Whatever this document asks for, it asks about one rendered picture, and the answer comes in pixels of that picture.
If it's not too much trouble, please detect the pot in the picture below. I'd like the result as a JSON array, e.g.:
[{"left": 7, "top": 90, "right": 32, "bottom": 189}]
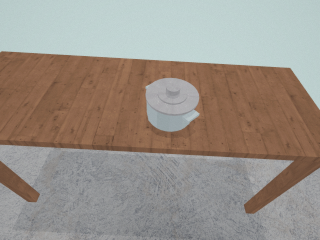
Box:
[{"left": 145, "top": 84, "right": 200, "bottom": 132}]

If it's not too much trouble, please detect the knob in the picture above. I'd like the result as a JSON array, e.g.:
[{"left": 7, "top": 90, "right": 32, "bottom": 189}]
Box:
[{"left": 166, "top": 82, "right": 181, "bottom": 96}]

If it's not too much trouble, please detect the lid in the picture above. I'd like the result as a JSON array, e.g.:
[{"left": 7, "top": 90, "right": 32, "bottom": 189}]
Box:
[{"left": 145, "top": 78, "right": 199, "bottom": 116}]

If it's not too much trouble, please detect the table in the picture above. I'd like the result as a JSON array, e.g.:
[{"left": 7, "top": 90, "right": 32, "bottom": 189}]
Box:
[{"left": 0, "top": 51, "right": 320, "bottom": 214}]

